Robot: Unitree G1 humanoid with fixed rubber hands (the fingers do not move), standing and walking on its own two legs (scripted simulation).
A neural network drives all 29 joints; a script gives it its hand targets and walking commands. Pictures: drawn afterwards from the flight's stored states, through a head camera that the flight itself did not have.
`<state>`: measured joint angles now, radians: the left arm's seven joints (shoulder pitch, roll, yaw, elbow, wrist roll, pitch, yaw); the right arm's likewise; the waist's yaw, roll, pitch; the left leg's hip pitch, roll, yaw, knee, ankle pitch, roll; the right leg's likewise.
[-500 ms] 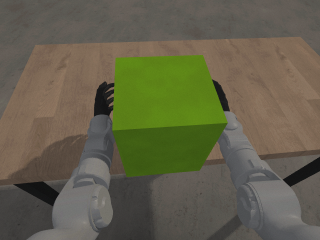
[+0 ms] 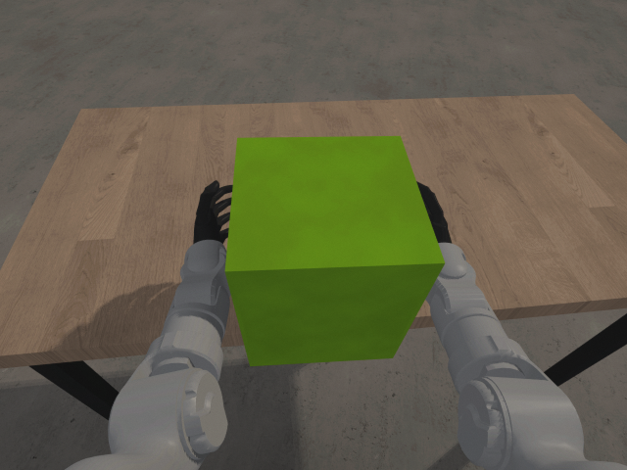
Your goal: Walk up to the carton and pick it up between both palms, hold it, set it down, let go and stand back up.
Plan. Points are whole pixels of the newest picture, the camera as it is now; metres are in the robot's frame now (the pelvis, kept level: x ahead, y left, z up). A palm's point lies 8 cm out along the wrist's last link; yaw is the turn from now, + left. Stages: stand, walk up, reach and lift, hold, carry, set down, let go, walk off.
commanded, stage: reach and lift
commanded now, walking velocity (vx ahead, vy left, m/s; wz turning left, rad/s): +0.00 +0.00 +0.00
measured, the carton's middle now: (321, 257) +0.38 +0.02 +0.06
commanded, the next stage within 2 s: none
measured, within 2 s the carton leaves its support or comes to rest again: leaves its support in 0.78 s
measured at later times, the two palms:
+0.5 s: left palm (211, 239) +0.40 +0.17 +0.06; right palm (431, 239) +0.40 -0.13 +0.08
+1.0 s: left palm (204, 227) +0.40 +0.17 +0.09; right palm (435, 227) +0.40 -0.13 +0.11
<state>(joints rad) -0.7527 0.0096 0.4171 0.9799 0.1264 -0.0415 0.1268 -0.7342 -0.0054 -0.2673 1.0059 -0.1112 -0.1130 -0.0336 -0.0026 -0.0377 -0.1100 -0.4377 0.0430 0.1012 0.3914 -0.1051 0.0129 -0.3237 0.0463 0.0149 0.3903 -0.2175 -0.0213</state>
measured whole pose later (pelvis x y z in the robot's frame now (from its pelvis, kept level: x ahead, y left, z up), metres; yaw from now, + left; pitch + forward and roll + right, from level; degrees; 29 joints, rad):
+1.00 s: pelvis +0.00 +0.00 +0.00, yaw +0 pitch +7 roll -1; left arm -0.75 0.02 0.40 0.95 0.13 -0.04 0.13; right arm -0.73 0.01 -0.27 0.96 -0.12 -0.12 -0.05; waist 0.00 -0.04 -0.13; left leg -0.41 0.04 0.10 0.39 -0.11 0.01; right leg -0.30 0.05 0.01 0.39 -0.22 -0.02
